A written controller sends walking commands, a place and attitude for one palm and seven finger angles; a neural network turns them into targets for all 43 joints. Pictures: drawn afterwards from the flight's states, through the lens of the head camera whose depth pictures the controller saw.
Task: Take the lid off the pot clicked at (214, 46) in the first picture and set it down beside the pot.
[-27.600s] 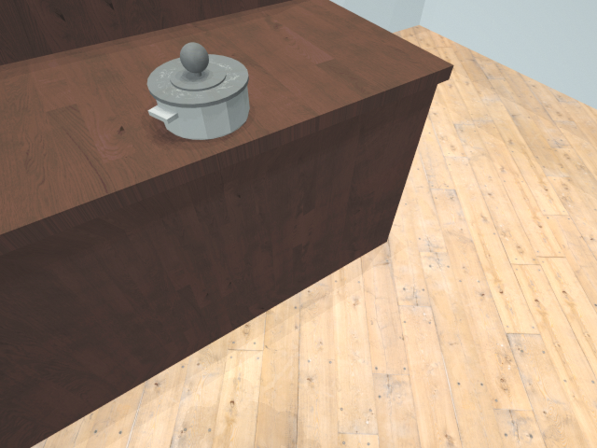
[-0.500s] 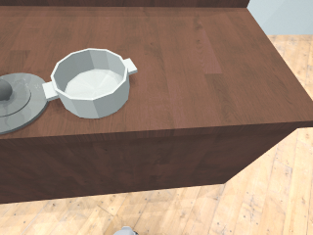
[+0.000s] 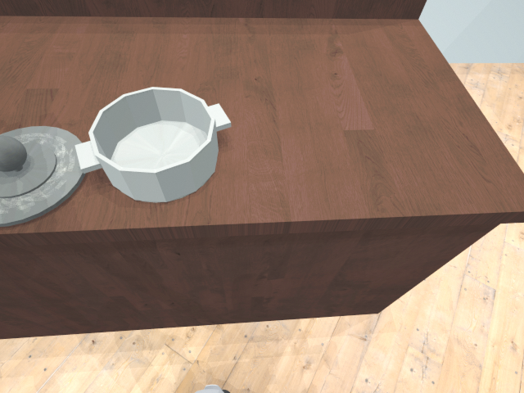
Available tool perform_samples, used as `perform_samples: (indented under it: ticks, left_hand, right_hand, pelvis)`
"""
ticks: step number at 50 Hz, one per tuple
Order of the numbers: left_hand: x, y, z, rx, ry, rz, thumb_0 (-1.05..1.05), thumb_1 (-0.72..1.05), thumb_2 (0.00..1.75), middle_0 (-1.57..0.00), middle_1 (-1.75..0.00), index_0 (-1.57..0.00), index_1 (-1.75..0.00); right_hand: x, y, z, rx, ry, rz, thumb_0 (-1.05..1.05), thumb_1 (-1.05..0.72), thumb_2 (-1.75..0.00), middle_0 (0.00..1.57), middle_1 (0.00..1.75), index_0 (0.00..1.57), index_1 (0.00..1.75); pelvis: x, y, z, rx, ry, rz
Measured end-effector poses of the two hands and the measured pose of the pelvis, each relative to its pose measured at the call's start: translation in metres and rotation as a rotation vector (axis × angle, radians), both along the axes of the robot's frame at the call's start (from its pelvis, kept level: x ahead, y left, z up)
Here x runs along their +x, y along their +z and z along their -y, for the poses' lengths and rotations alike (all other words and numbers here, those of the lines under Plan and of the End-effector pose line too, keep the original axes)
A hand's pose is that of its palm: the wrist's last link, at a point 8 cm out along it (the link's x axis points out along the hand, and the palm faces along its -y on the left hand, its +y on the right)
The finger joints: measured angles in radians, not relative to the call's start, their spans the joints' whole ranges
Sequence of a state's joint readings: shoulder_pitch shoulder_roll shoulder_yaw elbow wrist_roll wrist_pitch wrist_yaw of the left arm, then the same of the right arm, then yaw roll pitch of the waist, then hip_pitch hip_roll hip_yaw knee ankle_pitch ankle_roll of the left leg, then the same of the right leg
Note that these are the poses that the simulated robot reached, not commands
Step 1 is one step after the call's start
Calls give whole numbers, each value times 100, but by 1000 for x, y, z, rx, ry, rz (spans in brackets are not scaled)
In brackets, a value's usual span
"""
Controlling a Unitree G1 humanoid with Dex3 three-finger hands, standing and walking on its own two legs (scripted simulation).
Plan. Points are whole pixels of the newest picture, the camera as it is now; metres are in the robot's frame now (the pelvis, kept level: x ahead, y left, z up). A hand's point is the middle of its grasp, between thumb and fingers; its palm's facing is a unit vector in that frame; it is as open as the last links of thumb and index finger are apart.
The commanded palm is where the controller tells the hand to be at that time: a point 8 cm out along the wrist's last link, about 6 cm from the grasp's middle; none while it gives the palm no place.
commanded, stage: raise the empty hand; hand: left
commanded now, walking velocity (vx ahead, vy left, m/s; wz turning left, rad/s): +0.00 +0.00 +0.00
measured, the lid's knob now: (4, 153) +0.45 +0.38 +0.09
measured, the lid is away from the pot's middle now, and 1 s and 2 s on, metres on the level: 0.22 0.22 0.22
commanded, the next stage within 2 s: draw the hand back to the body in 0.04 s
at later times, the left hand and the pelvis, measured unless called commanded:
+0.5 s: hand out of the picture +0.44 +0.37 +0.24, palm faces -0.19 -0.12 -0.97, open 11.0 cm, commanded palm +0.41 +0.36 +0.30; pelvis +0.01 -0.01 +0.00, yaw +0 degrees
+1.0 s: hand out of the picture +0.41 +0.30 +0.28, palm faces +0.57 -0.79 -0.20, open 10.6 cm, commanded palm +0.33 +0.32 +0.29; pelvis +0.03 -0.03 +0.01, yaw -2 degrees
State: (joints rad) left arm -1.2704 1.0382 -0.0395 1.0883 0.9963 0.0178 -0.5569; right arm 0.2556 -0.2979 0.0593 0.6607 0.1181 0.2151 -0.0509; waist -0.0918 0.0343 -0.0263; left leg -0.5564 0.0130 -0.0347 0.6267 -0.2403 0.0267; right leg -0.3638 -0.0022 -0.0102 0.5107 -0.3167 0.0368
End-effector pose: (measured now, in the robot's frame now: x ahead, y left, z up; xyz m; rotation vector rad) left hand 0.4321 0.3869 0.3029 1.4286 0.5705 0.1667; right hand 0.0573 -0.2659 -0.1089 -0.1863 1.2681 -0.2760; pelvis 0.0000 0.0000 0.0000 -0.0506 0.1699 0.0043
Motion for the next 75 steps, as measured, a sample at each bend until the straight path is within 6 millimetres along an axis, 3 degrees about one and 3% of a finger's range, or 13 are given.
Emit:
perform_samples:
  ticks: [15,25,32,35,38,41,45,60,75]
  left_hand:
    - [13,-4,12,15,-9,-5,0,-9,82,-45,-71,-45,-70]
    - [4,-10,22,32,-43,40,0,-9,82,-45,-71,-45,-70]
    - [-18,-15,28,54,-65,55,0,-9,82,-45,-71,-45,-70]
    - [-29,-12,35,-343,-155,419,0,-10,82,-45,-71,-46,-70]
    - [-40,-12,40,-622,-167,752,0,-10,82,-45,-71,-46,-70]
    - [-48,-16,45,-780,-132,957,0,-9,82,-45,-70,-45,-70]
    - [-58,-18,53,-865,-96,1100,0,-6,83,-44,-69,-44,-68]
    - [-114,-16,72,-829,-94,1212,0,25,85,-36,-56,-36,-56]
    - [-164,-22,97,-836,-159,1227,1,62,88,-27,-41,-27,-41]
  right_hand:
    - [-6,-3,7,19,-26,-40,0,-90,-90,21,30,20,30]
    - [19,-4,7,54,-17,16,0,-90,-90,20,30,20,30]
    - [55,0,3,67,44,100,0,-90,-90,20,30,20,30]
    - [71,6,-3,61,104,181,0,-90,-90,20,30,20,30]
    - [83,15,-8,50,144,250,0,-90,-90,20,30,20,30]
    - [93,25,-8,34,161,309,0,-90,-90,21,30,20,30]
    - [101,33,-2,16,162,367,0,-90,-90,21,30,20,30]
    - [103,29,31,-1,147,390,1,-90,-90,20,30,20,30]
    - [129,40,15,34,203,506,1,-90,-90,20,30,20,30]
  pelvis:
    - [8,1,6,9,-7,-10]
    - [11,1,10,16,-9,1]
    - [9,1,12,18,5,22]
    - [8,4,13,20,0,55]
    - [11,7,17,25,-14,83]
    - [15,9,22,26,-21,107]
    - [20,12,26,29,-33,133]
    - [28,15,41,44,-44,178]
    - [18,17,48,44,-37,221]
